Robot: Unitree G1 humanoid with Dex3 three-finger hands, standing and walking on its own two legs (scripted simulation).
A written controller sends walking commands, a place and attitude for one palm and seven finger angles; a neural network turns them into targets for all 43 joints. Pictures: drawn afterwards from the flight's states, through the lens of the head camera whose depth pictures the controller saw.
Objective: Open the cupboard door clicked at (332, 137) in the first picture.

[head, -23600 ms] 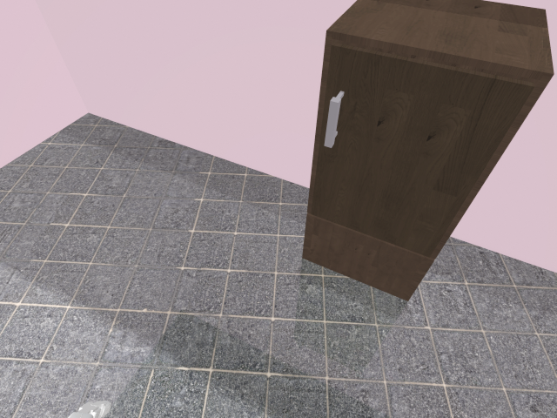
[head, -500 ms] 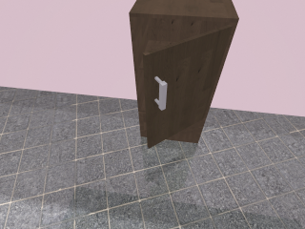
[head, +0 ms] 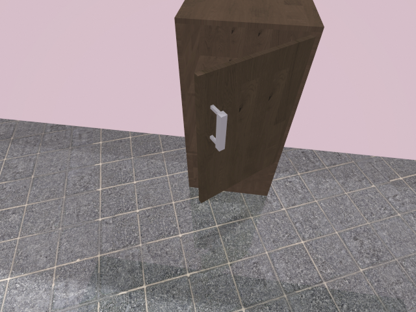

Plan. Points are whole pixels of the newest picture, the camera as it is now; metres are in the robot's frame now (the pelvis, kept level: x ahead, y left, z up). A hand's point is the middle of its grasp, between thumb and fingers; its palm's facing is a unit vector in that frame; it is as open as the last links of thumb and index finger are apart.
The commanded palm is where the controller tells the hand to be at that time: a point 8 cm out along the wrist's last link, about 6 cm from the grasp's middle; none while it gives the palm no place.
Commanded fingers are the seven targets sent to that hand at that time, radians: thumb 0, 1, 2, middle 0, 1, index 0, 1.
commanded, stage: look to check the result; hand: left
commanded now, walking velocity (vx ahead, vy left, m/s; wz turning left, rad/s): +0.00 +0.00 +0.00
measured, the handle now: (217, 128) +0.60 +0.01 -0.02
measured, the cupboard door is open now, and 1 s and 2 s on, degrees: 40 40 40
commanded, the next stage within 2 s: walk to a spot facing it in 0.52 s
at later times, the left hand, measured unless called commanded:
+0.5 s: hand out of the picture +0.00 +0.15 -0.18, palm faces +0.05 -0.98 -0.17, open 7.4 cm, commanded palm none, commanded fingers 0.00 0.90 0.90 -0.20 -0.30 -0.20 -0.30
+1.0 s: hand out of the picture +0.05 +0.17 -0.18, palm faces -0.06 -0.97 -0.24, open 7.4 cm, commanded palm none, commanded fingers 0.00 0.90 0.90 -0.20 -0.30 -0.20 -0.30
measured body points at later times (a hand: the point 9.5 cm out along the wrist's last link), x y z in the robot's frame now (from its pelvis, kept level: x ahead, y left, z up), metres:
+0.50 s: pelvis +0.01 -0.01 +0.00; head +0.02 -0.01 +0.45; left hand +0.00 +0.20 -0.16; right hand +0.00 -0.21 -0.16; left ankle +0.02 +0.09 -0.74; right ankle +0.02 -0.11 -0.74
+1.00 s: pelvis +0.01 -0.02 -0.01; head +0.05 -0.05 +0.43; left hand +0.05 +0.22 -0.16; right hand +0.00 -0.26 -0.18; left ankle +0.02 +0.09 -0.74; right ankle +0.01 -0.11 -0.74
